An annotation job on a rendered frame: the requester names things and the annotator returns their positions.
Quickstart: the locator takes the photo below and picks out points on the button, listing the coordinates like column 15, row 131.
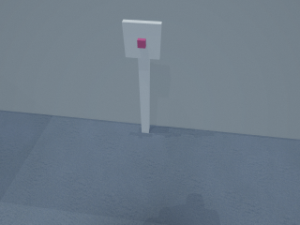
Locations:
column 141, row 43

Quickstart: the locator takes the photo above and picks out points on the panel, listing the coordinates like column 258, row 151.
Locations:
column 151, row 31

